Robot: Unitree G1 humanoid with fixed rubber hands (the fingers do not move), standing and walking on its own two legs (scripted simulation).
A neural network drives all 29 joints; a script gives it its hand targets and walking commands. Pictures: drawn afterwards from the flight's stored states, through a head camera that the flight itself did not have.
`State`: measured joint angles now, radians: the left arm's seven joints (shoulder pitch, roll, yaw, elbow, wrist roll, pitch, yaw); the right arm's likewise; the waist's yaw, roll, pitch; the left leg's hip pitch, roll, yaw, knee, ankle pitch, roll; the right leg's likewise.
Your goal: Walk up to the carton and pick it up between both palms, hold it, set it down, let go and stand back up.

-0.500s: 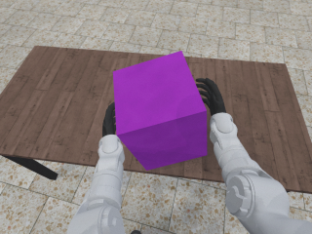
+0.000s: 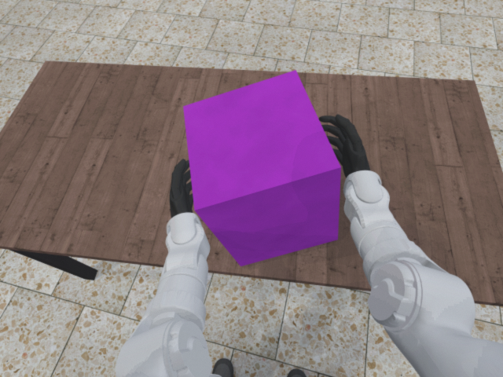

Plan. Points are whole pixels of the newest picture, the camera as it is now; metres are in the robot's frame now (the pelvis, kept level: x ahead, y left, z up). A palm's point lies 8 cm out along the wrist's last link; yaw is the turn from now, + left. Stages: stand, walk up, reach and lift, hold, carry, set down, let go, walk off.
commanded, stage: set down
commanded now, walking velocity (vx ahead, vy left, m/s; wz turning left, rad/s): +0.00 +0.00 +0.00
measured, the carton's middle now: (265, 177) +0.44 +0.05 -0.04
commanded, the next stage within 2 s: none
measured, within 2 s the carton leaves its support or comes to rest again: neither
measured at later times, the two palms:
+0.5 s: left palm (180, 210) +0.35 +0.19 -0.02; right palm (350, 169) +0.44 -0.08 +0.02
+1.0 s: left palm (188, 208) +0.36 +0.18 -0.02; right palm (358, 178) +0.43 -0.10 +0.00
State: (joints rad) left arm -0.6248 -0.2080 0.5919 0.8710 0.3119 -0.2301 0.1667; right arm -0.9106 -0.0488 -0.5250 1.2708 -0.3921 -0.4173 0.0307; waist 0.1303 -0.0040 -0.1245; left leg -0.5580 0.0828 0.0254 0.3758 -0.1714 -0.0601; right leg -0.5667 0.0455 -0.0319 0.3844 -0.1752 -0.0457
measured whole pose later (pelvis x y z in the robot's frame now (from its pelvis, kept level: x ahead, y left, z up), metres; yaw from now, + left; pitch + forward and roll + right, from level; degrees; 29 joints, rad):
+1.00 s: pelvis -0.01 +0.00 +0.00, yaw -1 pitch +21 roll +0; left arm -0.64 -0.25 0.63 0.81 0.43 -0.29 0.16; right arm -0.86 -0.03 -0.62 1.19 -0.46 -0.45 0.05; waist 0.12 -0.04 -0.08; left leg -0.57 0.08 0.05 0.34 -0.14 -0.04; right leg -0.59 0.04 -0.01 0.36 -0.14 -0.04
